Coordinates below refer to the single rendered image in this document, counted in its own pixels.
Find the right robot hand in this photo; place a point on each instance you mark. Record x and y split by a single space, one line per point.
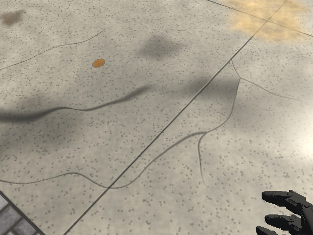
293 202

